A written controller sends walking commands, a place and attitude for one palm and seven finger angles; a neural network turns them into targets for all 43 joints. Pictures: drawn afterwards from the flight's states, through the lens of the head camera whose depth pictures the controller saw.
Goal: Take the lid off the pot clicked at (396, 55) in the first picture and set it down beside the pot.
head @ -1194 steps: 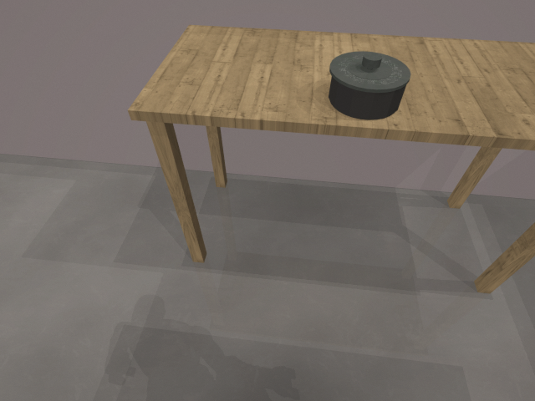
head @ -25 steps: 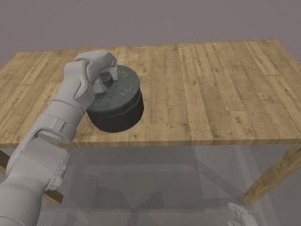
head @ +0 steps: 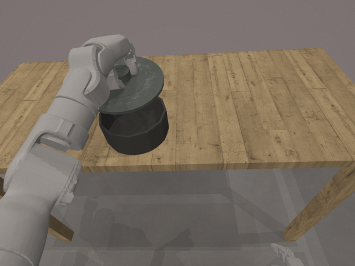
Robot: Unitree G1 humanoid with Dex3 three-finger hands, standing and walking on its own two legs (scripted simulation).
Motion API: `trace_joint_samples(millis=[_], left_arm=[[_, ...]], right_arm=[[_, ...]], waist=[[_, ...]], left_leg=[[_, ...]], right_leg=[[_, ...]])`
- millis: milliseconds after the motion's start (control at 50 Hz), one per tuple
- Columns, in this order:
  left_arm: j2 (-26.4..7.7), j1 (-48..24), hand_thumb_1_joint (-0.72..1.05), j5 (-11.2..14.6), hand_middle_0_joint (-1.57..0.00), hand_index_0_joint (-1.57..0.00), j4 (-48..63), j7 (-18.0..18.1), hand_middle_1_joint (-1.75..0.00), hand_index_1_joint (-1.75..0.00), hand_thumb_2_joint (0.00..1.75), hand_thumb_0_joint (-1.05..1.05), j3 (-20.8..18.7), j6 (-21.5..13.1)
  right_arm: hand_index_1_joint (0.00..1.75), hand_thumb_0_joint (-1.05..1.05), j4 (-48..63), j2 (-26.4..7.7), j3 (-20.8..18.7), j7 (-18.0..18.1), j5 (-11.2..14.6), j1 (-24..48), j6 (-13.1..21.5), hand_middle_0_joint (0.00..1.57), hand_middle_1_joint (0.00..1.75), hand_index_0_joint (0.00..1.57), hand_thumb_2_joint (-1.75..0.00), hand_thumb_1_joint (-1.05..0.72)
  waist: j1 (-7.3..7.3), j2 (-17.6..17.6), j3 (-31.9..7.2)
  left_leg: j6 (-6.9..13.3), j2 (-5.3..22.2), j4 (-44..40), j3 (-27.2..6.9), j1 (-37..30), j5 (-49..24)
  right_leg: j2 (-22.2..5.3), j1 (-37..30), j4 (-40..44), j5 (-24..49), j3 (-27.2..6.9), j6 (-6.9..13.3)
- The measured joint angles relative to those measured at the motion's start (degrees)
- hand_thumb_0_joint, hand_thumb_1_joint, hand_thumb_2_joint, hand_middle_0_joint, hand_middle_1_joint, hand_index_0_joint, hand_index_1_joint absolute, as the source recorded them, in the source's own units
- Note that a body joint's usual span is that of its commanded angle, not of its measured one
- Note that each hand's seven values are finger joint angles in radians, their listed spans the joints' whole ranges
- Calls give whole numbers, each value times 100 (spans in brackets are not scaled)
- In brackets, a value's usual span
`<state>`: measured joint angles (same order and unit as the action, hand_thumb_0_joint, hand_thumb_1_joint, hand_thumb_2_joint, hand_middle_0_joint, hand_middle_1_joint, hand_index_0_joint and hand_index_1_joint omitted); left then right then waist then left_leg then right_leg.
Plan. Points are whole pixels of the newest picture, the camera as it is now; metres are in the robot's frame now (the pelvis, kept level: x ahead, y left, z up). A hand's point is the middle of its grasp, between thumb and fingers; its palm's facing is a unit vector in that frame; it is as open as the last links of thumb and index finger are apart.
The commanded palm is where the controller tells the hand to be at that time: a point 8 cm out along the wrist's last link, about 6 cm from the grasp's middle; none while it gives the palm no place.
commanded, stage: lift the lid straight up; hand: left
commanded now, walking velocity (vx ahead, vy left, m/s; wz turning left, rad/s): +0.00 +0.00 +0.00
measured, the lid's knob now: (120, 74) +0.49 +0.13 +0.21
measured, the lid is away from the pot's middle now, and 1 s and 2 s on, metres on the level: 0.00 0.02 0.15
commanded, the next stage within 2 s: move the lid sideways beside the pot in 0.82 s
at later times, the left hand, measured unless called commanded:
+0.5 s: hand (110, 57) +0.46 +0.13 +0.26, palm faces -0.18 -0.05 -0.98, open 7.5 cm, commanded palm +0.44 +0.14 +0.34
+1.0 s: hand (108, 51) +0.47 +0.14 +0.27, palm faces -0.18 -0.06 -0.98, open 7.5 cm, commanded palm +0.44 +0.15 +0.34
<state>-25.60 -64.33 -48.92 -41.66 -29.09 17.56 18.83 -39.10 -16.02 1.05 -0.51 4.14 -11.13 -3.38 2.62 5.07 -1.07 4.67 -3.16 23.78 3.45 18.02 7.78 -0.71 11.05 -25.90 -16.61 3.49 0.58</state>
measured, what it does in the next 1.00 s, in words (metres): stands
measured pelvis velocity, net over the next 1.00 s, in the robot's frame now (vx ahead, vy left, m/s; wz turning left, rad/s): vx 0.01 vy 0.00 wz -0.01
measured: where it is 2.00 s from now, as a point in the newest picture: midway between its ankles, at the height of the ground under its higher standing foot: outside the picture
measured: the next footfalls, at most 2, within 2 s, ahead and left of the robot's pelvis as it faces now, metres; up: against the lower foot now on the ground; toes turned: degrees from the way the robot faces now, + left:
none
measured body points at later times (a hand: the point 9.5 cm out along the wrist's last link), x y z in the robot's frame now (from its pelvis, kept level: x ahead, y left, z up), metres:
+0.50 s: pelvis +0.00 +0.00 +0.00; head +0.01 -0.03 +0.45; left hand +0.47 +0.13 +0.32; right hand +0.14 -0.25 -0.12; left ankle +0.05 +0.07 -0.74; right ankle -0.03 -0.11 -0.74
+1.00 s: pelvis +0.01 +0.00 +0.00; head +0.02 -0.03 +0.45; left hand +0.47 +0.14 +0.33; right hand +0.14 -0.25 -0.12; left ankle +0.05 +0.07 -0.74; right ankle -0.03 -0.11 -0.74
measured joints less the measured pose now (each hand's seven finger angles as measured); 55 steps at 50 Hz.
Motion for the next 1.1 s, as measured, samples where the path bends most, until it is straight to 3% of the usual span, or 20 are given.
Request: trace_joint_samples(millis=[240,420,580,840,1100], left_arm=[[-96,-174,24,-42,-77,-66,108,-180,-99,-93,78,-2,98,62],[-104,-493,24,-99,-78,-66,-64,-223,-99,-93,78,-3,-58,134],[-75,-540,24,-87,-78,-66,216,-316,-99,-93,78,-3,138,233],[-18,-998,24,-187,-78,-66,-415,-314,-99,-93,79,-3,100,332],[-392,-714,24,-289,-78,-66,-227,-447,-99,-93,79,-3,-208,127]], right_arm=[[30,1,64,-42,-22,23,8,-61,59,20,29,19,-90,-91],[30,1,31,-21,19,-1,-5,46,68,20,29,19,-90,-91],[30,1,85,-40,18,-26,14,92,44,20,29,19,-90,-91],[30,1,23,-2,93,12,4,108,6,20,29,20,-90,-91],[30,1,69,-53,44,42,3,-1,-26,20,29,19,-90,-91]], waist=[[2,7,30],[-20,3,-41],[-77,31,-42],[-39,-13,-81],[31,-59,-60]], left_leg=[[10,-11,-7,0,3,4],[16,-20,-46,31,-12,6],[23,-43,-35,-2,6,4],[17,-35,-57,8,66,-15],[15,-1,-23,54,12,47]], right_leg=[[-9,1,8,-5,-4,-7],[-19,9,21,-8,-41,-18],[-37,12,12,-20,-7,-23],[-29,90,6,-10,-23,-21],[2,22,48,-9,-80,-18]])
